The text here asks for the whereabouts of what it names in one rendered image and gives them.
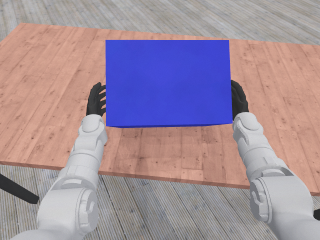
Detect right robot upper arm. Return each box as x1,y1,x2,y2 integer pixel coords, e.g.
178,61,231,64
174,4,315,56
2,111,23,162
249,175,320,240

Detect table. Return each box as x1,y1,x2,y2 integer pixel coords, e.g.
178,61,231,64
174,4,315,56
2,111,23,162
0,22,320,221

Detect left robot upper arm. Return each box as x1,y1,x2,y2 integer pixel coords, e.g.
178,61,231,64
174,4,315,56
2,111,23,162
10,187,99,240

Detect carton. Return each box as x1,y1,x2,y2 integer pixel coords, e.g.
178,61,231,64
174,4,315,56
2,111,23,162
105,40,233,128

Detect robot right forearm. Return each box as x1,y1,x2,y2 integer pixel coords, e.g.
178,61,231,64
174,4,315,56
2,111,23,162
232,112,314,215

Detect left robot hand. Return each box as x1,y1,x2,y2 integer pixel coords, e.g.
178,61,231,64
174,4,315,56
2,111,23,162
86,82,106,117

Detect right robot hand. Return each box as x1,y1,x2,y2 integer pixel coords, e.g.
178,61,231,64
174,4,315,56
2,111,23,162
231,80,249,121

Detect robot left forearm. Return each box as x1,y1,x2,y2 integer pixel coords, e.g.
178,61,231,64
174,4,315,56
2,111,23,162
37,114,108,228

